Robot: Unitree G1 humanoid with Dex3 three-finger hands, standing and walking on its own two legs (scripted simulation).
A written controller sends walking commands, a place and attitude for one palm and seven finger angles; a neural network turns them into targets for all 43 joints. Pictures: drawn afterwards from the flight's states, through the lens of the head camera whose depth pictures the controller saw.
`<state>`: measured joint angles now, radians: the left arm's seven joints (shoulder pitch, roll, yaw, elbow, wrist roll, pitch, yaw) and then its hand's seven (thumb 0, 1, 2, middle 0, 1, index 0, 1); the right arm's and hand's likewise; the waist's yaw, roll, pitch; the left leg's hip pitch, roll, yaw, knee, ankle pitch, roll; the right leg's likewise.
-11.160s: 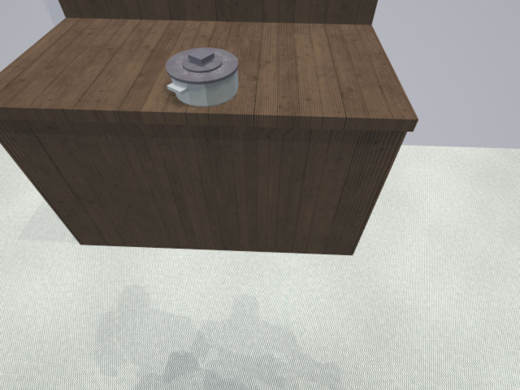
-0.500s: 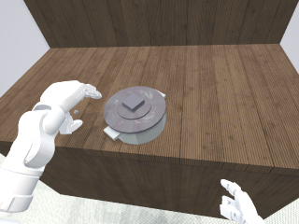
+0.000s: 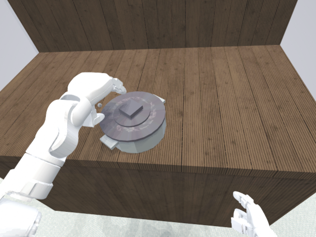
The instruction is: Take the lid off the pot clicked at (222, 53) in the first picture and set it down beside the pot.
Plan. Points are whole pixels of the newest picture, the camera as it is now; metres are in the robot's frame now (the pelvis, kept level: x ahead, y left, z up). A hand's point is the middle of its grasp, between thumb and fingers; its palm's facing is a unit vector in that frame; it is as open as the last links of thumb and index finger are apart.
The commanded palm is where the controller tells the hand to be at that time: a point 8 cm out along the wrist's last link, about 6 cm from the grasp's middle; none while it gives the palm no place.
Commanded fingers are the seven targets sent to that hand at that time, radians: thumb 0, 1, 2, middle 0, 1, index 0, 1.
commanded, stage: move the open hand above the knob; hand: left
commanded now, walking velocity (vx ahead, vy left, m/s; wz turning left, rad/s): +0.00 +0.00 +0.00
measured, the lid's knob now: (130, 108) +0.44 +0.11 +0.09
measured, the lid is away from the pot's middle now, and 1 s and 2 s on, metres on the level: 0.00 0.00 0.00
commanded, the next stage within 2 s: none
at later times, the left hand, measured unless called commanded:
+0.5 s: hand (128, 105) +0.40 +0.10 +0.14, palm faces -0.21 -0.02 -0.98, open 10.2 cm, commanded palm +0.39 +0.12 +0.22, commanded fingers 0.00 -0.32 1.50 -0.84 -0.08 -0.84 -0.08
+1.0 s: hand (117, 90) +0.42 +0.12 +0.17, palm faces -0.10 -0.08 -0.99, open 10.1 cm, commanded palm +0.39 +0.12 +0.22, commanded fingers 0.00 -0.32 1.50 -0.84 -0.08 -0.84 -0.08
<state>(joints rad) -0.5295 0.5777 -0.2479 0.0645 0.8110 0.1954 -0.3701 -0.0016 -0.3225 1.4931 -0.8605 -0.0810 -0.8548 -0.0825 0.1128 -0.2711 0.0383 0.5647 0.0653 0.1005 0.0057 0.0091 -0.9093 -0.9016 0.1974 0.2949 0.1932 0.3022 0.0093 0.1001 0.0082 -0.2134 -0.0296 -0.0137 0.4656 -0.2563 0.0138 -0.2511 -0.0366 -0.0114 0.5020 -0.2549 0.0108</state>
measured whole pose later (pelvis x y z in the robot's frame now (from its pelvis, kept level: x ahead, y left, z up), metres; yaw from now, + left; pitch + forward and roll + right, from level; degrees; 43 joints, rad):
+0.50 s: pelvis +0.01 +0.00 +0.00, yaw +0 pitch +2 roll +1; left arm -0.65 0.41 -0.38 0.24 0.85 0.31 -0.36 0.00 -0.32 1.49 -0.85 -0.08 -0.84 -0.08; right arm 0.13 -0.27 0.03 0.57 0.08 0.15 0.05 0.01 -0.91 -0.90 0.20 0.29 0.19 0.30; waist -0.01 0.10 -0.03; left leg -0.23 -0.03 0.00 0.47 -0.27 0.02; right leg -0.28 -0.04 0.00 0.52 -0.27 0.01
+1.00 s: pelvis +0.01 +0.00 +0.00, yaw +0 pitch +2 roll +1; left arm -0.74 0.42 -0.33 0.31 0.83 0.33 -0.31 0.00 -0.32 1.49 -0.86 -0.08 -0.85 -0.08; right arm 0.10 -0.27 0.04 0.60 0.09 0.13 0.02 0.01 -0.91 -0.90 0.20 0.29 0.19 0.30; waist 0.00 0.09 -0.04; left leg -0.23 -0.03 -0.01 0.46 -0.27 0.01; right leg -0.27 -0.04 -0.01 0.51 -0.27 0.01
